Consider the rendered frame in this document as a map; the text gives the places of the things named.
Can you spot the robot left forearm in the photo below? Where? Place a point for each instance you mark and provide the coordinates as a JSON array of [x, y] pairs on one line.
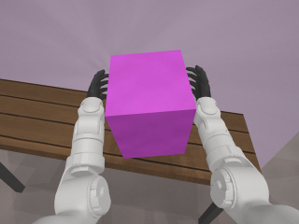
[[86, 157]]

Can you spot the table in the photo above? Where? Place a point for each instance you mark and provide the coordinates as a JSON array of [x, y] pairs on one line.
[[40, 120]]

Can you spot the robot right forearm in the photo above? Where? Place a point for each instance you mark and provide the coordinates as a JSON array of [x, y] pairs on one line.
[[219, 145]]

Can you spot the robot right upper arm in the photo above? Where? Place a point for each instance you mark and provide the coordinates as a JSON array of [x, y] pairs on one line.
[[243, 194]]

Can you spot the robot right hand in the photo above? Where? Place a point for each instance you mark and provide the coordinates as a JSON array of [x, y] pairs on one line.
[[201, 86]]

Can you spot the robot left hand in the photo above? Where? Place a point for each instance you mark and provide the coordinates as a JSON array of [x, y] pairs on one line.
[[95, 88]]

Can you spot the carton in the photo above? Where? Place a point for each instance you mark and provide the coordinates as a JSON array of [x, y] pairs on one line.
[[150, 106]]

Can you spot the robot left upper arm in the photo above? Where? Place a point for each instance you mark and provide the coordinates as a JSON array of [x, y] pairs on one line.
[[80, 200]]

